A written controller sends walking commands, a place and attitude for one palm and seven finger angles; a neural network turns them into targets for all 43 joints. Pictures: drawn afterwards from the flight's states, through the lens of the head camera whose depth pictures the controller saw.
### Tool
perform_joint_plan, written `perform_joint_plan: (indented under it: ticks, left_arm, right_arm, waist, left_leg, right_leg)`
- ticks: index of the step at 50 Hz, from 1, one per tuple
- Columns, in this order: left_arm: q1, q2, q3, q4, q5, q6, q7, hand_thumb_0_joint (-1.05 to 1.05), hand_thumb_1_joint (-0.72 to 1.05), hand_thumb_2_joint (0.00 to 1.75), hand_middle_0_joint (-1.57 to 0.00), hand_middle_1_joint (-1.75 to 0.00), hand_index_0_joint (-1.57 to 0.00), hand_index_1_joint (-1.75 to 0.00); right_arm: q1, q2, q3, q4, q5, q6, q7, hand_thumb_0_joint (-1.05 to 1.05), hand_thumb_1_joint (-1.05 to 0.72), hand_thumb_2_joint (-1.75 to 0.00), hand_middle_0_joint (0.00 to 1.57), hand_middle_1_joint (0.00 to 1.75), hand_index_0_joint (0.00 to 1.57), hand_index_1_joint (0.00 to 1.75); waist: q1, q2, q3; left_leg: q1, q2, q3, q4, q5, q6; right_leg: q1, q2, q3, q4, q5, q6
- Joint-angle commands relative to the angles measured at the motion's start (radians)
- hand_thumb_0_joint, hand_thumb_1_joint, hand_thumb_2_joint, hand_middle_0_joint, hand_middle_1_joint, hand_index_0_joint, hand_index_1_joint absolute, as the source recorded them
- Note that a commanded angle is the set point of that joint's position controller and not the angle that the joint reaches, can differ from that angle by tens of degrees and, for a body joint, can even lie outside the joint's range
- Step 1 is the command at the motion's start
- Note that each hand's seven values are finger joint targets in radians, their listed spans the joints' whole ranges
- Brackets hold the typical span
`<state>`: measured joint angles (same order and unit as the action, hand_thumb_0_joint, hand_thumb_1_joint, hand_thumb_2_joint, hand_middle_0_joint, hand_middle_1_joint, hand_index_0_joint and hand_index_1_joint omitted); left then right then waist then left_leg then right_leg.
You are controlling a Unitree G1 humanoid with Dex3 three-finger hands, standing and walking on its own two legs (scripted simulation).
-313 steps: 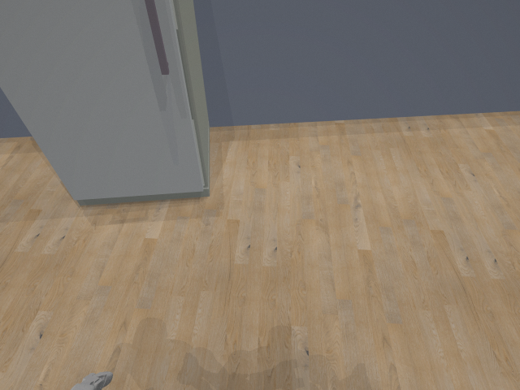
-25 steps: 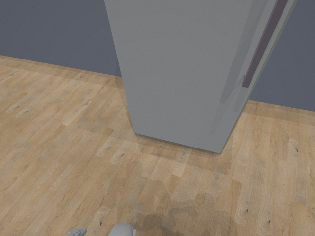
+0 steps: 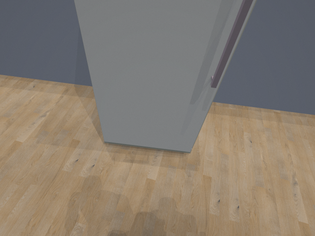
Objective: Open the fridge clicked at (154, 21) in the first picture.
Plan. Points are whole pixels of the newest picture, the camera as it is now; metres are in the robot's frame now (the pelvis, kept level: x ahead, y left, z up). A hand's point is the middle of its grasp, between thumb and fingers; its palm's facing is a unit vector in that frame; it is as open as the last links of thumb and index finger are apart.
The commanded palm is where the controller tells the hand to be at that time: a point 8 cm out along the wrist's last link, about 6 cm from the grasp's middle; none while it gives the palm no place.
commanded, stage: take the last steps up to it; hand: right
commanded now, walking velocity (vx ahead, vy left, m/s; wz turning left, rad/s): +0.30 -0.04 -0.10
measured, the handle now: (235, 26) +0.74 -0.20 +0.21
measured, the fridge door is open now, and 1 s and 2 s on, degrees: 0 0 0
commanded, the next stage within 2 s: come to a stop and stand still in 0.76 s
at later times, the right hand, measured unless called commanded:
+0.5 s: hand out of the picture +0.08 -0.27 -0.18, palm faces +0.09 +0.98 -0.15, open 7.4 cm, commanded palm none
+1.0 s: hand (227, 190) +0.32 -0.24 -0.18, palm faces +0.04 +0.97 -0.23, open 7.1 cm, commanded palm none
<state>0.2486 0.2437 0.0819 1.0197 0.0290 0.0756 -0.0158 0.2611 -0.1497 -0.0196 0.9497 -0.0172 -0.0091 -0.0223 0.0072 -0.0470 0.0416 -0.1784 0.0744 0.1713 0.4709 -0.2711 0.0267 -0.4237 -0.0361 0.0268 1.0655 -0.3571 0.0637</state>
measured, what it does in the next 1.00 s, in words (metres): walks ahead: right foot, then left foot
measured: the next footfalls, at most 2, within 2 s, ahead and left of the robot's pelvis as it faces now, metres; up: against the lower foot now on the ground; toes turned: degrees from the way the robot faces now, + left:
right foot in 0.22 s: +0.05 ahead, -0.16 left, +0.00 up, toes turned -8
left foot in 0.78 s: +0.33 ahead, +0.04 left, +0.00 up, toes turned +7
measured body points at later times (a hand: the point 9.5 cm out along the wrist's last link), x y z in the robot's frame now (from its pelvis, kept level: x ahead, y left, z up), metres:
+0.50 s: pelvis +0.08 -0.09 +0.00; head +0.08 -0.11 +0.45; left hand +0.08 +0.15 -0.14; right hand +0.08 -0.33 -0.17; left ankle +0.14 +0.06 -0.66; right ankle +0.01 -0.15 -0.74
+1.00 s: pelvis +0.25 -0.06 -0.01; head +0.28 -0.05 +0.44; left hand +0.25 +0.16 -0.17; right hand +0.32 -0.29 -0.16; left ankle +0.29 +0.04 -0.74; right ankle +0.26 -0.19 -0.70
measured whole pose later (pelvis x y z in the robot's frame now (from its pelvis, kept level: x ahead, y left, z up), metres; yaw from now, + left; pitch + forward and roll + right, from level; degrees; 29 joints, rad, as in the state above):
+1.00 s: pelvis +0.25 -0.06 -0.01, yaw -1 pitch -1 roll +1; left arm 0.29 0.14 0.04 1.07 0.01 -0.01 0.03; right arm 0.18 -0.16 -0.04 1.05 -0.01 -0.03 -0.04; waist 0.03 -0.03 0.07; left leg -0.26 0.00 0.15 0.49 -0.22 0.05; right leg -0.43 -0.09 -0.05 0.91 -0.39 0.02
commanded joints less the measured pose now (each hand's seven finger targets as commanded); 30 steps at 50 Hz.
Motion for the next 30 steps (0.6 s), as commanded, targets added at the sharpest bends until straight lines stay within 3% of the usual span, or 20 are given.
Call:
perform_joint_plan:
  ticks: [1, 3, 6, 7, 9, 10, 11, 12, 13, 15, 17, 20, 25, 30]
  left_arm:
    - [-0.116, 0.037, -0.005, -0.092, 0.0, -0.039, -0.01, 0.0, 0.9, 0.9, -0.2, -0.3, -0.2, -0.3]
    - [-0.139, 0.026, -0.01, -0.097, -0.003, -0.05, -0.016, 0.0, 0.9, 0.9, -0.2, -0.3, -0.2, -0.3]
    - [-0.115, 0.002, -0.019, -0.089, -0.009, -0.067, -0.017, 0.0, 0.9, 0.9, -0.2, -0.3, -0.2, -0.3]
    - [-0.091, -0.004, -0.023, -0.078, -0.011, -0.074, -0.015, 0.0, 0.9, 0.9, -0.2, -0.3, -0.2, -0.3]
    - [0.02, -0.007, -0.028, -0.031, -0.011, -0.089, -0.005, 0.0, 0.9, 0.9, -0.2, -0.3, -0.2, -0.3]
    - [0.1, 0.038, -0.02, -0.002, -0.013, -0.101, 0.006, 0.0, 0.9, 0.9, -0.2, -0.3, -0.2, -0.3]
    - [0.187, 0.122, 0.0, 0.021, -0.005, -0.109, 0.016, 0.0, 0.9, 0.9, -0.2, -0.3, -0.2, -0.3]
    - [0.239, 0.181, 0.01, 0.023, -0.007, -0.102, 0.024, 0.0, 0.9, 0.9, -0.2, -0.3, -0.2, -0.3]
    - [0.21, 0.174, 0.007, 0.019, -0.003, -0.098, 0.028, 0.0, 0.9, 0.9, -0.2, -0.3, -0.2, -0.3]
    - [0.136, 0.083, -0.021, 0.014, -0.006, -0.111, 0.039, 0.0, 0.9, 0.9, -0.2, -0.3, -0.2, -0.3]
    - [0.107, 0.048, -0.035, 0.013, -0.012, -0.13, 0.042, 0.0, 0.9, 0.9, -0.2, -0.3, -0.2, -0.3]
    - [0.148, 0.027, -0.033, 0.028, -0.016, -0.148, 0.048, 0.0, 0.9, 0.9, -0.2, -0.3, -0.2, -0.3]
    - [0.204, 0.018, -0.038, 0.063, -0.017, -0.154, 0.055, 0.0, 0.9, 0.9, -0.2, -0.3, -0.2, -0.3]
    - [0.281, 0.019, -0.036, 0.102, -0.004, -0.152, 0.061, 0.0, 0.9, 0.9, -0.2, -0.3, -0.2, -0.3]
  right_arm:
    - [0.129, -0.197, -0.056, 0.007, -0.013, -0.032, -0.004, 0.0, -0.9, -0.9, 0.2, 0.3, 0.2, 0.3]
    - [0.157, -0.197, -0.055, 0.032, -0.019, -0.036, 0.0, 0.0, -0.9, -0.9, 0.2, 0.3, 0.2, 0.3]
    - [0.148, -0.209, -0.058, 0.058, -0.021, -0.036, 0.003, 0.0, -0.9, -0.9, 0.2, 0.3, 0.2, 0.3]
    - [0.146, -0.205, -0.058, 0.067, -0.019, -0.035, 0.004, 0.0, -0.9, -0.9, 0.2, 0.3, 0.2, 0.3]
    - [0.117, -0.196, -0.055, 0.083, -0.007, -0.026, 0.008, 0.0, -0.9, -0.9, 0.2, 0.3, 0.2, 0.3]
    - [0.107, -0.16, -0.047, 0.085, -0.001, -0.023, 0.011, 0.0, -0.9, -0.9, 0.2, 0.3, 0.2, 0.3]
    - [0.104, -0.097, -0.032, 0.068, 0.003, -0.02, 0.019, 0.0, -0.9, -0.9, 0.2, 0.3, 0.2, 0.3]
    - [0.044, -0.087, -0.022, 0.034, -0.005, -0.02, 0.02, 0.0, -0.9, -0.9, 0.2, 0.3, 0.2, 0.3]
    - [0.008, -0.101, -0.029, 0.026, -0.013, -0.018, 0.019, 0.0, -0.9, -0.9, 0.2, 0.3, 0.2, 0.3]
    - [-0.005, -0.103, -0.034, 0.062, -0.018, -0.011, 0.028, 0.0, -0.9, -0.9, 0.2, 0.3, 0.2, 0.3]
    - [0.054, -0.089, -0.033, 0.097, -0.012, -0.015, 0.04, 0.0, -0.9, -0.9, 0.2, 0.3, 0.2, 0.3]
    - [0.081, -0.073, -0.036, 0.11, -0.011, -0.004, 0.035, 0.0, -0.9, -0.9, 0.2, 0.3, 0.2, 0.3]
    - [-0.022, -0.076, -0.039, 0.073, -0.007, 0.006, 0.036, 0.0, -0.9, -0.9, 0.2, 0.3, 0.2, 0.3]
    - [-0.184, -0.061, -0.031, 0.015, -0.001, -0.001, 0.04, 0.0, -0.9, -0.9, 0.2, 0.3, 0.2, 0.3]
  waist:
    - [-0.073, 0.211, 0.026]
    - [-0.082, 0.222, 0.03]
    - [-0.068, 0.23, 0.016]
    - [-0.057, 0.216, 0.004]
    - [-0.003, 0.166, -0.017]
    - [0.036, 0.03, -0.042]
    - [0.073, -0.224, -0.058]
    - [0.095, -0.276, -0.003]
    - [0.088, -0.187, 0.058]
    - [0.051, -0.128, 0.164]
    - [0.008, -0.058, 0.145]
    - [-0.011, -0.049, 0.098]
    - [-0.008, -0.052, 0.122]
    - [0.036, -0.056, 0.154]
  left_leg:
    - [0.101, 0.27, -0.292, -0.284, -0.083, 0.096]
    - [0.097, 0.27, -0.3, -0.302, -0.142, 0.104]
    - [0.052, 0.269, -0.263, -0.288, -0.144, 0.107]
    - [0.029, 0.253, -0.243, -0.266, -0.143, 0.1]
    - [-0.095, 0.185, -0.154, -0.181, -0.191, 0.051]
    - [-0.197, 0.138, -0.101, -0.058, -0.192, 0.014]
    - [-0.372, 0.033, -0.003, 0.195, -0.223, -0.041]
    - [-0.48, -0.006, -0.018, 0.384, -0.303, -0.047]
    - [-0.504, 0.029, -0.078, 0.489, -0.286, -0.031]
    - [-0.502, 0.06, -0.125, 0.593, -0.145, -0.033]
    - [-0.464, 0.068, -0.124, 0.62, -0.034, -0.047]
    - [-0.458, 0.046, -0.118, 0.635, 0.039, -0.065]
    - [-0.53, 0.047, -0.119, 0.573, 0.097, -0.071]
    - [-0.506, 0.036, -0.088, 0.353, 0.087, -0.045]
  right_leg:
    - [-0.128, -0.037, -0.045, -0.131, -0.02, -0.006]
    - [-0.094, -0.034, -0.066, -0.226, -0.044, -0.02]
    - [0.023, -0.024, -0.103, -0.374, -0.066, -0.041]
    - [0.089, -0.012, -0.122, -0.443, -0.057, -0.048]
    - [0.32, 0.02, -0.173, -0.637, 0.071, -0.052]
    - [0.472, -0.024, -0.116, -0.704, 0.056, -0.056]
    - [0.567, -0.236, 0.187, -0.798, -0.084, -0.126]
    - [0.533, -0.359, 0.336, -0.901, -0.168, -0.199]
    - [0.451, -0.39, 0.345, -0.926, -0.209, -0.236]
    - [0.325, -0.312, 0.238, -0.941, -0.09, -0.213]
    - [0.33, -0.262, 0.118, -0.927, 0.151, -0.196]
    - [0.378, -0.22, 0.018, -0.898, 0.423, -0.187]
    - [0.421, -0.228, -0.001, -0.887, 0.546, -0.203]
    - [0.473, -0.246, -0.009, -0.846, 0.665, -0.209]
